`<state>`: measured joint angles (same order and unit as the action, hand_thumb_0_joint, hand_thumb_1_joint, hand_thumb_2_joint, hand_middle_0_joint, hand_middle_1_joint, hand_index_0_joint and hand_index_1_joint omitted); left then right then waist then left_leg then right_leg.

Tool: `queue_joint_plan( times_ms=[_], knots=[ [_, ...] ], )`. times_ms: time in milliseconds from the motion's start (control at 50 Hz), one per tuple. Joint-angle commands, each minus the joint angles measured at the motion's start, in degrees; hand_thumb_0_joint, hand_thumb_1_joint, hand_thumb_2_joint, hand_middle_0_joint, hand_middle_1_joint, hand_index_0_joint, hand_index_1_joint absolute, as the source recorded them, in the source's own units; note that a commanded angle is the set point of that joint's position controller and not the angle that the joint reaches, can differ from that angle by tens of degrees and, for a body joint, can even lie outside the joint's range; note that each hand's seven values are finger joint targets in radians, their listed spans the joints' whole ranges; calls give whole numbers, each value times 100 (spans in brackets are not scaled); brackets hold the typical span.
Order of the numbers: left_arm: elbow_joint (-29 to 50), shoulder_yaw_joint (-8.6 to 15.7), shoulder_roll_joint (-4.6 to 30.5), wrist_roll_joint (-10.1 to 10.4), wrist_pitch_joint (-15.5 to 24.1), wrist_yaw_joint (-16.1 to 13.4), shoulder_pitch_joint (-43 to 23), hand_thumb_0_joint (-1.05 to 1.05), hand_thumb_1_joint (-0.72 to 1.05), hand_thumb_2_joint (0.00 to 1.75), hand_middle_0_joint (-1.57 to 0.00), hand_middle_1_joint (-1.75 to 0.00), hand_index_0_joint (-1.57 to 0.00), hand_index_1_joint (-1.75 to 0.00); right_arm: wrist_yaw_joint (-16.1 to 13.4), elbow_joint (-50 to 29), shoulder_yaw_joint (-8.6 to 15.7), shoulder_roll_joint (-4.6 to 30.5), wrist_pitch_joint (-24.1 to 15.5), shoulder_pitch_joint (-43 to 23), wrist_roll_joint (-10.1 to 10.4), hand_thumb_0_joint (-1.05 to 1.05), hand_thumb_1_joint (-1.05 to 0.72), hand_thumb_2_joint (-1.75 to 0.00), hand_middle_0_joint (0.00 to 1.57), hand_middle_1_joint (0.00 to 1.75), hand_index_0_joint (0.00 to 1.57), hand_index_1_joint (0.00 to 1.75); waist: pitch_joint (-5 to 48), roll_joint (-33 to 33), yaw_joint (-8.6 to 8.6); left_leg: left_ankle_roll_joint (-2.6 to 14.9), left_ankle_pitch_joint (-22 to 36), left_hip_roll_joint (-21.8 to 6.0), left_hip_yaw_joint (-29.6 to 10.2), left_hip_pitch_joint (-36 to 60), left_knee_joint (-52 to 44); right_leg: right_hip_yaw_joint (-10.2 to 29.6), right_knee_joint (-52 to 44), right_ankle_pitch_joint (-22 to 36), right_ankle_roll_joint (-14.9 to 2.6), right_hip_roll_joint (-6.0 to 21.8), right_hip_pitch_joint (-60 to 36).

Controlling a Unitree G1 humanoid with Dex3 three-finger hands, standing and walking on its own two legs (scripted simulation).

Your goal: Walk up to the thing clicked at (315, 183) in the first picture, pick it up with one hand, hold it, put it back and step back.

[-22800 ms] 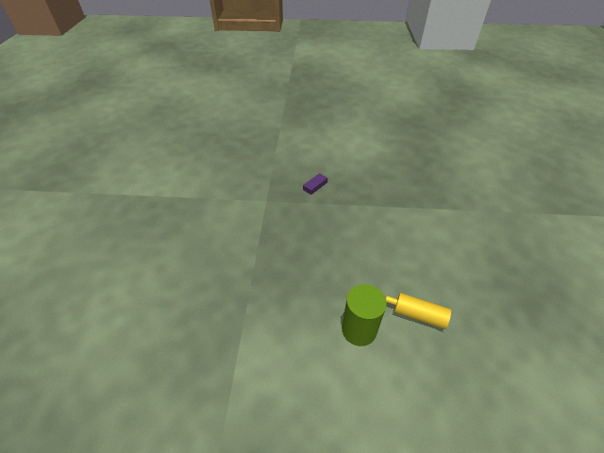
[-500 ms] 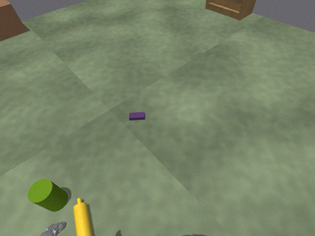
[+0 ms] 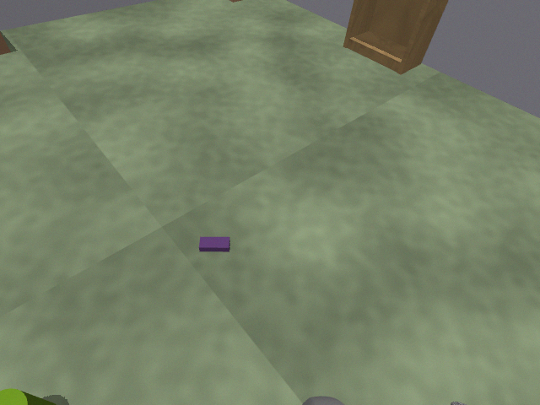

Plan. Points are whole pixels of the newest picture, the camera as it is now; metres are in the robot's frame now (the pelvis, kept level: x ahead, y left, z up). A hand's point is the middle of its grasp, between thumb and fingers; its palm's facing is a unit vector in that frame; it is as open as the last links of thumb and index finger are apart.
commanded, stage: walk up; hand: left
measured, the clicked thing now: (214, 244) +0.86 +0.20 -0.75
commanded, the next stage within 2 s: none
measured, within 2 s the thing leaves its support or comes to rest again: neither
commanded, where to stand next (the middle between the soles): +0.48 -0.05 m, yaw +2 degrees
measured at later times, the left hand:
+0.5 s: hand (158, 346) +0.23 +0.19 -0.10, palm faces +0.02 -0.90 -0.43, open 7.4 cm
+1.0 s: hand (164, 279) +0.38 +0.22 -0.15, palm faces +0.04 -0.94 -0.33, open 7.4 cm
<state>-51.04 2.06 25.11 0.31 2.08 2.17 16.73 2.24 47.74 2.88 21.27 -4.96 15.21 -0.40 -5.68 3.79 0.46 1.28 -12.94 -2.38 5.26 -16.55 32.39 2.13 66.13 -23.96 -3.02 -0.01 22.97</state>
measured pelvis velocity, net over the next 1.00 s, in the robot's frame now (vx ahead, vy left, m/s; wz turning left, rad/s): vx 0.35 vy -0.05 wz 0.08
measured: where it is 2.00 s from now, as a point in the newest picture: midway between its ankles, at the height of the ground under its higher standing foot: (271, 342)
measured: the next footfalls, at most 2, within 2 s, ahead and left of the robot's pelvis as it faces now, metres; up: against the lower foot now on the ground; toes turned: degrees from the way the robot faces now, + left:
right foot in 0.26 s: +0.26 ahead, -0.18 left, +0.00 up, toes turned -5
left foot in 0.80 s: +0.44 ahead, +0.06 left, +0.00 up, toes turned +7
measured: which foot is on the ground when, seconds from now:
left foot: down 0.00-0.30, up 0.32-0.78, down 0.80-1.00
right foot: up 0.00-0.24, down 0.26-0.84, up 0.86-1.00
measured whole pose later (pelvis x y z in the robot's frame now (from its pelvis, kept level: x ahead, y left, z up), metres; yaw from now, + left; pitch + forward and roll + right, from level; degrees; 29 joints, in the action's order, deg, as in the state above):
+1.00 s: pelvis +0.35 -0.05 +0.00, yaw +5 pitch -4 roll +0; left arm -48.6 1.9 23.9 0.3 2.9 1.8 18.6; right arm 2.5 45.4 2.3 21.4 -3.3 15.0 -0.2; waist -6.0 2.4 0.0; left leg 2.1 -12.1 -0.5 2.8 -15.0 30.9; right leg 1.1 61.6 -22.5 -2.3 2.8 24.5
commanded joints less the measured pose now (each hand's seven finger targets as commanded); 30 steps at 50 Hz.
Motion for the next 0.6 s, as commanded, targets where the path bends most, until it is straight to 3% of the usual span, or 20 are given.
queue_joint_plan(
  times_ms=[0, 60, 100, 140, 180, 220, 240, 260, 280, 300, 320, 340, 360, 380, 400, 420, 460, 480, 540, 580],
  knots=[
    [377, 378, 984, 0, 100, 82, 461, 0, 90, 90, -20, -30, -20, -30, -108, -343, 449, 1632, -165, 235, 61, 0, -90, -90, 20, 30, 20, 30, 372, -1251, -86, 942, 836, -1205, -1132, 604, -1680, 84, -685, 601, 215, 438, 490],
    [502, 383, 955, -66, 85, 191, 35, 0, 90, 90, -20, -30, -20, -30, -91, -444, 495, 1765, -169, 177, 18, 0, -90, -90, 20, 30, 20, 30, 101, -1316, 5, 1193, -72, -1321, -989, 445, -1897, -122, -1736, 758, 340, 658, 615],
    [585, 422, 929, -109, 114, 253, -273, 0, 90, 90, -20, -30, -20, -30, -54, -428, 523, 1867, -168, 256, -1, 0, -90, -90, 20, 30, 20, 30, 71, -1358, 102, 1131, -596, -1257, -923, 315, -1908, -205, -2431, 1070, 314, 669, 289],
    [571, 468, 936, -114, 160, 260, -396, 0, 90, 90, -20, -30, -20, -30, -22, -424, 501, 1844, -135, 287, -9, 0, -90, -90, 20, 30, 20, 30, 94, -1345, 118, 1036, -677, -1103, -853, 257, -1755, -365, -2820, 1271, 275, 518, 8],
    [447, 503, 940, -127, 181, 240, -228, 0, 90, 90, -20, -30, -20, -30, -13, -476, 507, 1845, -85, 143, 19, 0, -90, -90, 20, 30, 20, 30, 166, -1265, -18, 983, -887, -1177, -897, 22, -1499, -510, -2978, 1299, 213, 407, -433],
    [249, 568, 1046, -159, 226, 197, 293, 0, 90, 90, -20, -30, -20, -30, -14, -552, 455, 1722, -27, -80, 9, 0, -90, -90, 20, 30, 20, 30, 366, -863, -375, 820, -906, -1055, -743, -362, -721, -696, -3270, 1296, 176, 239, -1392],
    [117, 672, 1237, -164, 289, 132, 734, 0, 90, 90, -20, -30, -20, -30, -24, -554, 355, 1460, -15, 146, -14, 0, -90, -90, 20, 30, 20, 30, 722, -220, -565, 647, -300, -807, -520, -616, 438, -458, -3500, 910, 91, 213, -2284],
    [58, 806, 1613, -207, 363, 47, 1168, 0, 90, 90, -20, -30, -20, -30, -25, -571, 196, 1012, -25, 489, 15, 0, -90, -90, 20, 30, 20, 30, 925, 1193, -731, 383, -423, -186, -13, -1196, 2184, 825, -4440, -336, -104, 951, -2770],
    [218, 810, 1940, -175, 417, -21, 1088, 0, 90, 90, -20, -30, -20, -30, -41, -586, 134, 881, 18, 624, 70, 0, -90, -90, 20, 30, 20, 30, 694, 1612, -630, 61, -1664, 577, -298, -2263, 3150, 3197, -5376, -649, -509, 2210, -2814],
    [302, 796, 2013, -104, 374, -3, 741, 0, 90, 90, -20, -30, -20, -30, -121, -470, 297, 1514, 93, 484, 12, 0, -90, -90, 20, 30, 20, 30, 492, 992, -589, 70, -1814, 189, -746, -2176, 3550, 3606, -5380, -991, -1064, 2550, -2265],
    [380, 747, 1863, -48, 343, -17, 586, 0, 90, 90, -20, -30, -20, -30, -133, -370, 353, 1663, 93, 378, 21, 0, -90, -90, 20, 30, 20, 30, 165, 662, -509, 66, -1538, -14, -972, -2121, 3595, 3329, -5385, -799, -1096, 2416, -1757],
    [366, 675, 1630, 3, 354, -51, 467, 0, 90, 90, -20, -30, -20, -30, -118, -216, 347, 1609, 114, 339, 112, 0, -90, -90, 20, 30, 20, 30, -75, 301, -409, 68, -1063, -57, -1335, -1946, 3487, 2457, -5410, -171, -709, 2042, -1431],
    [429, 606, 1438, -1, 375, -80, 206, 0, 90, 90, -20, -30, -20, -30, -85, -97, 339, 1509, 128, 549, 163, 0, -90, -90, 20, 30, 20, 30, -22, 348, -202, 102, -777, -88, -1348, -1742, 3263, 1651, -5320, 329, -414, 1657, -1405],
    [462, 580, 1349, 4, 392, -93, 57, 0, 90, 90, -20, -30, -20, -30, -54, -7, 311, 1411, 155, 733, 156, 0, -90, -90, 20, 30, 20, 30, 91, 533, -78, 87, -541, -88, -1194, -1547, 2979, 1110, -5239, 932, -259, 1420, -1383],
    [451, 561, 1285, -9, 415, -96, 93, 0, 90, 90, -20, -30, -20, -30, -24, 22, 302, 1369, 183, 765, 132, 0, -90, -90, 20, 30, 20, 30, 156, 592, -82, 63, -357, 3, -1111, -1385, 2878, 785, -5213, 1507, -265, 1296, -1306],
    [492, 553, 1284, -35, 444, -96, 151, 0, 90, 90, -20, -30, -20, -30, -2, 16, 307, 1333, 201, 801, 107, 0, -90, -90, 20, 30, 20, 30, 271, 574, -108, 14, -256, 41, -1099, -1270, 2817, 641, -5185, 1825, -422, 1295, -1334],
    [581, 546, 1222, -44, 477, -103, 211, 0, 90, 90, -20, -30, -20, -30, 35, -18, 339, 1315, 246, 631, 63, 0, -90, -90, 20, 30, 20, 30, 191, 427, -133, -93, 0, 79, -1114, -1504, 2575, 426, -5275, 1974, -538, 1347, -1468],
    [588, 543, 1185, -32, 478, -120, 247, 0, 90, 90, -20, -30, -20, -30, 45, -34, 358, 1320, 267, 600, 60, 0, -90, -90, 20, 30, 20, 30, 176, 342, -130, -122, 192, 119, -1135, -1605, 2509, 281, -5257, 2155, -395, 1310, -1623],
    [651, 605, 1222, -84, 464, -145, 382, 0, 90, 90, -20, -30, -20, -30, 86, -247, 344, 1238, 281, 125, 4, 0, -90, -90, 20, 30, 20, 30, 111, 304, -261, -178, 248, 30, -1111, -1898, 1758, 217, -5259, 2021, -500, 1476, -1950],
    [648, 628, 1241, -94, 445, -155, 517, 0, 90, 90, -20, -30, -20, -30, 108, -343, 325, 1178, 263, -140, -32, 0, -90, -90, 20, 30, 20, 30, 112, 223, -380, -151, 289, -10, -1079, -1971, 1299, 120, -5098, 2255, -495, 1520, -2253]
  ],
)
